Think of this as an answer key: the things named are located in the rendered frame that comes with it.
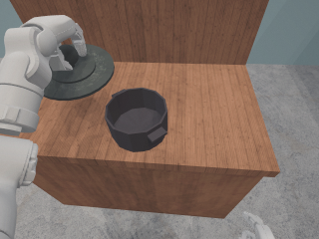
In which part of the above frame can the knob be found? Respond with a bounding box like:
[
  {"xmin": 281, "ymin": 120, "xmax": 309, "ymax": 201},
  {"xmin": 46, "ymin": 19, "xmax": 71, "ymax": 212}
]
[{"xmin": 59, "ymin": 44, "xmax": 79, "ymax": 66}]

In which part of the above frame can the robot left upper arm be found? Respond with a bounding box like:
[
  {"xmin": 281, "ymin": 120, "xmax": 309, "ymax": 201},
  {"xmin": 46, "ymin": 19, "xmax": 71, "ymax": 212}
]
[{"xmin": 0, "ymin": 135, "xmax": 39, "ymax": 239}]

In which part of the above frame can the pot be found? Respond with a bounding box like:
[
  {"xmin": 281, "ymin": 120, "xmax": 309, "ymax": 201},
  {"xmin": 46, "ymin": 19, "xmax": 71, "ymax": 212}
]
[{"xmin": 105, "ymin": 87, "xmax": 168, "ymax": 152}]

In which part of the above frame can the table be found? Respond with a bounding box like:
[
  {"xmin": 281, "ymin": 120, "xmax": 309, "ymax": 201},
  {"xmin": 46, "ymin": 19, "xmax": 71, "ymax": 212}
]
[{"xmin": 0, "ymin": 0, "xmax": 280, "ymax": 219}]

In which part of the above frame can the left robot forearm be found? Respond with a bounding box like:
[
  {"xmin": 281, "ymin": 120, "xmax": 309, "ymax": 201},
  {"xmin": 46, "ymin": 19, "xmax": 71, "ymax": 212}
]
[{"xmin": 0, "ymin": 21, "xmax": 58, "ymax": 136}]

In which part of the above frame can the robot left hand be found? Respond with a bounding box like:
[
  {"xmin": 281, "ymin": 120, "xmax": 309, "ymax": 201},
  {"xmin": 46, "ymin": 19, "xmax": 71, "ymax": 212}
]
[{"xmin": 27, "ymin": 15, "xmax": 87, "ymax": 72}]

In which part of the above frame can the robot right hand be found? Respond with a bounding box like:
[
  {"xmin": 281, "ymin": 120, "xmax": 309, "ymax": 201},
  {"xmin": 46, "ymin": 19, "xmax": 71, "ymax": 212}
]
[{"xmin": 238, "ymin": 211, "xmax": 275, "ymax": 239}]

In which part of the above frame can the lid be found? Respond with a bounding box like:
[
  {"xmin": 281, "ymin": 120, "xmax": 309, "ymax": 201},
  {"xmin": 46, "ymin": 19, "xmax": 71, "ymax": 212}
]
[{"xmin": 43, "ymin": 44, "xmax": 115, "ymax": 101}]

